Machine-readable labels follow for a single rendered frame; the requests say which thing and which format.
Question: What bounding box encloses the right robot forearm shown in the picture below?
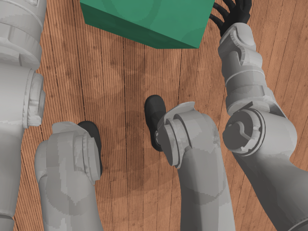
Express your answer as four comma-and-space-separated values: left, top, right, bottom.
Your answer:
218, 23, 288, 119

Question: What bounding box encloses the carton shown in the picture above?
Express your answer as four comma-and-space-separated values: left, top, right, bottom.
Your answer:
80, 0, 215, 49

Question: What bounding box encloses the left robot forearm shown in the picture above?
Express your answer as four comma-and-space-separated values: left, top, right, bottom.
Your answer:
0, 0, 47, 70

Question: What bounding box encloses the left robot upper arm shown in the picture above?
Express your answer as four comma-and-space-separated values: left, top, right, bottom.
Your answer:
0, 62, 46, 231

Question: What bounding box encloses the right robot upper arm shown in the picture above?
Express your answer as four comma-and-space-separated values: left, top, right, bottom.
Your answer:
222, 108, 308, 231

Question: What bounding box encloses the left robot foot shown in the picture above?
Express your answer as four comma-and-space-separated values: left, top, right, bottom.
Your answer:
78, 121, 103, 175

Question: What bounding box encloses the right robot shin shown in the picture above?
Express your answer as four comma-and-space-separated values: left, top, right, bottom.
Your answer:
155, 102, 220, 154

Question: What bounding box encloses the robot right hand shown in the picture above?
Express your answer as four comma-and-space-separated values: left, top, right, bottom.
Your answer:
209, 0, 252, 37

